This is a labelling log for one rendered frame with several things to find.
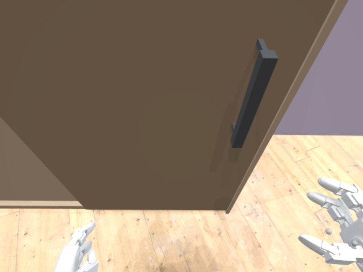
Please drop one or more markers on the wardrobe door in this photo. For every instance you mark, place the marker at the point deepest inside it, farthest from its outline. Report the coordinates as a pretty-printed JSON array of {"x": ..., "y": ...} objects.
[
  {"x": 23, "y": 176},
  {"x": 129, "y": 103}
]

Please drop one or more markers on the robot left hand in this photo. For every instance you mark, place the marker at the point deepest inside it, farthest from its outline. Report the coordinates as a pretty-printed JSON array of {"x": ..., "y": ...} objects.
[{"x": 72, "y": 254}]

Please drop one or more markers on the robot right hand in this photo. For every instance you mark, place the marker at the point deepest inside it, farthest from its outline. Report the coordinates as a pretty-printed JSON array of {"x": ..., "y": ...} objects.
[{"x": 351, "y": 198}]

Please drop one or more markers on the handle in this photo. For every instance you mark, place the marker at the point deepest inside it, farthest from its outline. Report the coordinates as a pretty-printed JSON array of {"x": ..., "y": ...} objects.
[{"x": 262, "y": 72}]

